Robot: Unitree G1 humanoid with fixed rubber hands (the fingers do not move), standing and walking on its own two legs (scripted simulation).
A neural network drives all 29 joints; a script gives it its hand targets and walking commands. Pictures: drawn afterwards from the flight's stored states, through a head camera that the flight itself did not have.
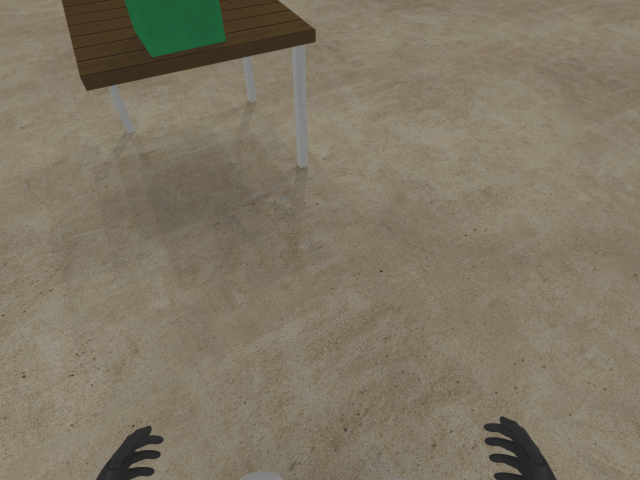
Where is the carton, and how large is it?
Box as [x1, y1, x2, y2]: [124, 0, 225, 56]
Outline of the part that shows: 124,0 135,32 151,56 165,54 225,40 218,0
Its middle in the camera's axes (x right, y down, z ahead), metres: -0.51 -0.80 +1.29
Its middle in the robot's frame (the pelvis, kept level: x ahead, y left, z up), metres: +1.49 +0.57 +0.02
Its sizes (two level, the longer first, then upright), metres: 0.259 0.239 0.233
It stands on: a table, 0.65 m high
